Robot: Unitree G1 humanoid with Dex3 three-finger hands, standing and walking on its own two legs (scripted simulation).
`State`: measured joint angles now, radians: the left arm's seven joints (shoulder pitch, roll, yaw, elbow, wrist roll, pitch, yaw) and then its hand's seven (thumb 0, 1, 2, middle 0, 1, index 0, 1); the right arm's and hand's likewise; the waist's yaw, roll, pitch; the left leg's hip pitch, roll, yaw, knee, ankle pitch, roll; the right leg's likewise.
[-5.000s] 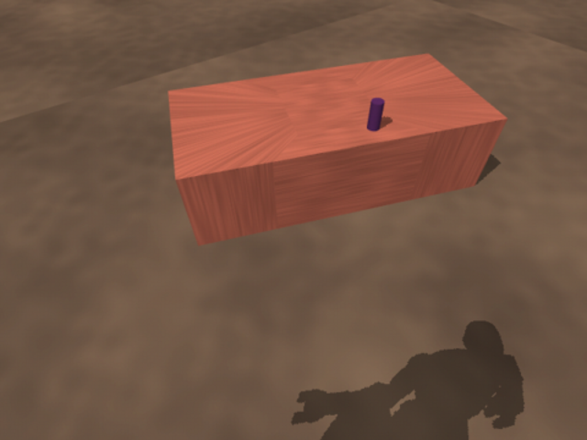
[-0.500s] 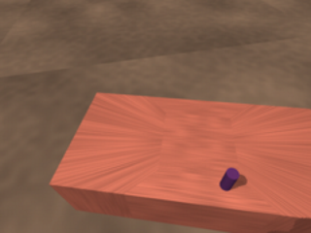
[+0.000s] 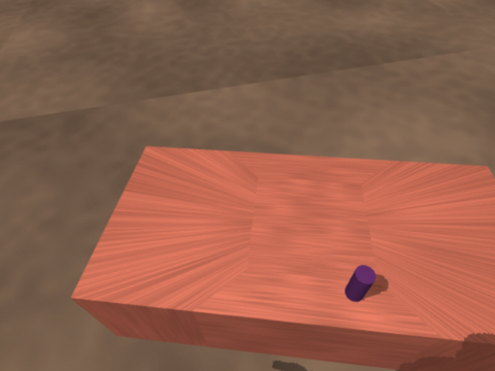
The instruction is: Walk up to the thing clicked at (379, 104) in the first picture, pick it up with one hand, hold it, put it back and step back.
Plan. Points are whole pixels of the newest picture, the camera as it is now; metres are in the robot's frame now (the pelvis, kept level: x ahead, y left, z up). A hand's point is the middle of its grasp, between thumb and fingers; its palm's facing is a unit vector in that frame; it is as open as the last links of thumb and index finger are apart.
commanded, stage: walk up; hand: right
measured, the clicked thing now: (359, 284) +0.41 -0.27 -0.33
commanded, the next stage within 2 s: stand in 0.26 s
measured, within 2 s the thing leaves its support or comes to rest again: neither
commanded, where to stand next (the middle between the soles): +0.02 +0.03 m, yaw -3 degrees
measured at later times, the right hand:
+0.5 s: hand out of the picture +0.08 -0.26 -0.16, palm faces -0.01 +0.94 -0.33, open 7.4 cm
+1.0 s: hand out of the picture +0.06 -0.28 -0.16, palm faces -0.01 +0.94 -0.33, open 7.4 cm
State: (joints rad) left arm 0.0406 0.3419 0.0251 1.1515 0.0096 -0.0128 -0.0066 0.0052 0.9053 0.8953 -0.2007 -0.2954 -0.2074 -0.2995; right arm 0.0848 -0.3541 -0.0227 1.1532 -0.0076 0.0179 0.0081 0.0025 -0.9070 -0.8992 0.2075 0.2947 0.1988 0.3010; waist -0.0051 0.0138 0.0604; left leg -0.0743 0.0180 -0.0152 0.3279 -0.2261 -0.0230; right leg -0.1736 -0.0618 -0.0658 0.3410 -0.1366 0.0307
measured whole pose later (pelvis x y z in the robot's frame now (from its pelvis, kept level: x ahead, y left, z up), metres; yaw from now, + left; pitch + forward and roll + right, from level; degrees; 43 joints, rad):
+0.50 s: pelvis +0.00 -0.01 +0.00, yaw +0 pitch -2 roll +0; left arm 0.09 0.35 0.01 1.15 0.01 0.00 -0.02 0.01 0.91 0.90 -0.20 -0.30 -0.21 -0.30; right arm 0.10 -0.35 -0.01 1.14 -0.01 0.00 0.01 0.00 -0.91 -0.90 0.21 0.29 0.20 0.30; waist 0.00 0.00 0.05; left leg -0.05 0.03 -0.01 0.30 -0.21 -0.03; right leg -0.16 -0.05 -0.06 0.34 -0.13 0.02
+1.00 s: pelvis -0.01 -0.02 +0.00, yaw +0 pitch -2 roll +0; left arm 0.10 0.35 0.00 1.14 0.01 -0.01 -0.02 0.01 0.91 0.90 -0.20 -0.30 -0.21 -0.30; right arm 0.12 -0.36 -0.01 1.13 -0.02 0.00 0.01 0.00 -0.91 -0.90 0.21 0.29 0.20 0.30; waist 0.00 0.01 0.04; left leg -0.06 0.05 -0.02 0.31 -0.21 -0.05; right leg -0.17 -0.03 -0.07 0.34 -0.13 0.00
